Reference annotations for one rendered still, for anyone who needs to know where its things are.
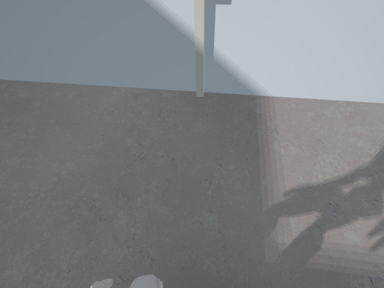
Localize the robot left thigh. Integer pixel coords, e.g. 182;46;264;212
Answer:
130;275;163;288

